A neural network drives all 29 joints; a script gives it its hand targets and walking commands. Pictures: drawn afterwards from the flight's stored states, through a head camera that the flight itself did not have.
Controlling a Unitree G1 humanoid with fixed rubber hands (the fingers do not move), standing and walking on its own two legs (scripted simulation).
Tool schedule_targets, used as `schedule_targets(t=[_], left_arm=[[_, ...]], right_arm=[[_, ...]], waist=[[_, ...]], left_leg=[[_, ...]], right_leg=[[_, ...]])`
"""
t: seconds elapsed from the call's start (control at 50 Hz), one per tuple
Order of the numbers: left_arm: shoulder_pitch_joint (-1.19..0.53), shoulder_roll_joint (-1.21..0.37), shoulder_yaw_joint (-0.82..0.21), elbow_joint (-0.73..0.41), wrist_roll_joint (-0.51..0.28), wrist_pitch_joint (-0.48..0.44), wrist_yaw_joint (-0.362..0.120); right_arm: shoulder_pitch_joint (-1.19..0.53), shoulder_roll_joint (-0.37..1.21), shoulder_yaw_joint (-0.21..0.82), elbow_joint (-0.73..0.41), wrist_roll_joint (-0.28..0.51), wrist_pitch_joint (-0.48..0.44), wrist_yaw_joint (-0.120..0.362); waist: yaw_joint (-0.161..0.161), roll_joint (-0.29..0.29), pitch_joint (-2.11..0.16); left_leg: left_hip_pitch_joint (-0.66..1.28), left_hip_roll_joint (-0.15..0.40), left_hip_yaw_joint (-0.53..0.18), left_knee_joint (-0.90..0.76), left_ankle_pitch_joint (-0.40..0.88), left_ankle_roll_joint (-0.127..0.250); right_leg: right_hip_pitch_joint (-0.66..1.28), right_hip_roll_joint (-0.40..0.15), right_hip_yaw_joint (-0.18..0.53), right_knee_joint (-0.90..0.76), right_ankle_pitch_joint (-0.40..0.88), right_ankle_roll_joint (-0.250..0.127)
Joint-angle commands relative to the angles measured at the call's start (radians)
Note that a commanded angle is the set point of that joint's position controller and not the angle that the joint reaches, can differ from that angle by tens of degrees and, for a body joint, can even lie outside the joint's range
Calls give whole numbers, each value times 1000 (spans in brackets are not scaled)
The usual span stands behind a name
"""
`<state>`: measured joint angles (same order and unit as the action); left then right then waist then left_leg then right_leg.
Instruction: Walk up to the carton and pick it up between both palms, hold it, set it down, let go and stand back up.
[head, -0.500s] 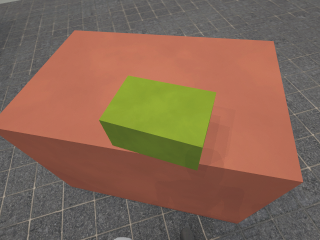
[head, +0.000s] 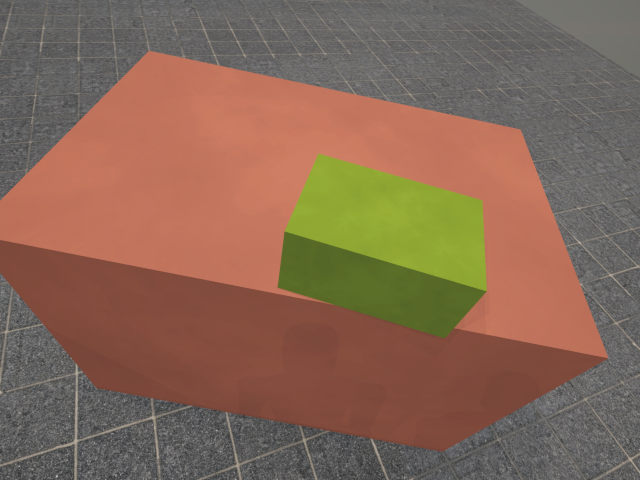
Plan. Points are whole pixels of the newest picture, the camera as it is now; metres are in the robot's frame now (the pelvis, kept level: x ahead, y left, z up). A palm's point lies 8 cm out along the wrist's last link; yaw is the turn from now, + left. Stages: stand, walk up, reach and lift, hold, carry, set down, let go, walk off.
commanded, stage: walk up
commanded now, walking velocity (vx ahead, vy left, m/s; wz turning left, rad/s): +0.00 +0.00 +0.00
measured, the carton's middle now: (380, 243) +0.48 -0.10 +0.00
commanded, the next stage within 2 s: none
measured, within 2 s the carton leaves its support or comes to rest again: neither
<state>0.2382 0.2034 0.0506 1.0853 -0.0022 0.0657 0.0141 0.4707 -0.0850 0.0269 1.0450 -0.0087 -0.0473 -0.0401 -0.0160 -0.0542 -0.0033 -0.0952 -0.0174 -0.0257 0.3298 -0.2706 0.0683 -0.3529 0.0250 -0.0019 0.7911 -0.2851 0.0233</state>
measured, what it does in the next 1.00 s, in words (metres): steps on the spot: right foot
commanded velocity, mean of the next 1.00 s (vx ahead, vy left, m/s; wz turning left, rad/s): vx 0.00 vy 0.00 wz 0.00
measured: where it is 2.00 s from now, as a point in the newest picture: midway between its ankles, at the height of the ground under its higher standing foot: outside the picture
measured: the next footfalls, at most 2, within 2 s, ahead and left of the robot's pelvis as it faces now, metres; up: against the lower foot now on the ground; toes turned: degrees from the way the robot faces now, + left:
right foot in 0.18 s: +0.00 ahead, -0.10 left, +0.00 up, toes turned +1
right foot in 1.44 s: +0.11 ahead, -0.27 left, +0.00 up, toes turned -22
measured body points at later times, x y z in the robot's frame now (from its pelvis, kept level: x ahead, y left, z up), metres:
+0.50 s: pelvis -0.02 -0.01 -0.01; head -0.01 +0.00 +0.44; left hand -0.04 +0.20 -0.18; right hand -0.06 -0.23 -0.16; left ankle -0.07 +0.06 -0.75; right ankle -0.04 -0.10 -0.75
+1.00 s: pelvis -0.04 -0.01 -0.01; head -0.04 -0.01 +0.44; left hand -0.06 +0.19 -0.17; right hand -0.08 -0.23 -0.17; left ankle -0.07 +0.06 -0.75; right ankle -0.04 -0.10 -0.75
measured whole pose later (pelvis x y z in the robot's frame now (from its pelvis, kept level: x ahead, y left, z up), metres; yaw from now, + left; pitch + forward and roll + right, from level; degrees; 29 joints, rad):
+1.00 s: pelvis -0.04 -0.01 -0.01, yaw +0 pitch -2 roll +0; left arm 0.32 0.12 -0.02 1.13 0.01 -0.01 0.04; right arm 0.33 -0.14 0.04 1.15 0.00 -0.01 -0.04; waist -0.01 -0.02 0.03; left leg -0.10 -0.07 0.00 0.39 -0.25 0.07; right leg -0.15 0.05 0.00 0.41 -0.22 -0.05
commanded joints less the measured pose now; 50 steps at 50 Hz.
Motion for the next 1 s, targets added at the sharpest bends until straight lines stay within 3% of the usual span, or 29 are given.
schedule_targets(t=[0.0,0.06,0.1,0.12,0.14,0.18,0.2,0.24,0.38,0.48,0.68,0.98], left_arm=[[-71,45,-5,-29,-26,-24,16],[-44,29,-17,7,-30,-23,25],[4,15,-27,38,-26,-23,29],[43,1,-34,58,-20,-26,31],[61,9,-36,69,-10,-29,34],[36,53,-32,70,7,-27,32],[6,37,-35,71,9,-25,28],[24,-18,-54,72,14,-35,26],[51,23,-57,79,4,-68,33],[75,8,-65,65,10,-81,34],[135,-20,-68,54,15,-77,34],[162,-22,-66,35,16,-79,31]], right_arm=[[168,-158,-17,29,-3,8,-34],[144,-133,-12,33,-12,11,-39],[115,-127,-13,35,-9,9,-35],[85,-128,-14,31,-2,6,-29],[66,-130,-17,25,3,2,-21],[89,-115,-19,35,3,0,-7],[95,-91,-13,50,0,5,-7],[35,-114,-20,50,-7,13,-10],[7,-100,-20,75,-4,23,-2],[-23,-127,-14,83,18,24,-9],[-68,-132,-6,89,13,38,-8],[-76,-129,6,99,12,31,-5]], waist=[[-30,251,-6],[-19,190,-2],[6,139,-11],[31,105,-19],[36,75,-28],[4,-14,34],[-1,-60,99],[27,-12,144],[8,88,94],[-5,57,57],[0,38,122],[11,47,105]], left_leg=[[284,212,-158,86,1106,-83],[251,223,-186,88,1062,-31],[172,229,-201,81,990,-15],[96,217,-193,77,903,-20],[9,196,-188,62,757,-25],[-156,148,-183,-40,348,-26],[-178,128,-170,-66,276,-26],[-157,104,-139,-38,241,2],[-65,92,-112,-41,191,5],[-31,72,-83,-11,225,12],[-84,75,-94,-16,78,16],[-99,83,-97,-26,70,13]], right_leg=[[-85,10,-10,-184,-91,5],[18,-6,15,-326,-59,-10],[143,-30,37,-411,65,-24],[250,-50,43,-461,196,-32],[349,-77,62,-445,297,-41],[421,-118,93,-378,343,-66],[377,-113,91,-380,304,-78],[316,-118,101,-431,295,-82],[267,-119,111,-468,248,-89],[275,-116,101,-451,295,-76],[199,-104,106,-455,176,-74],[197,-99,105,-435,165,-77]])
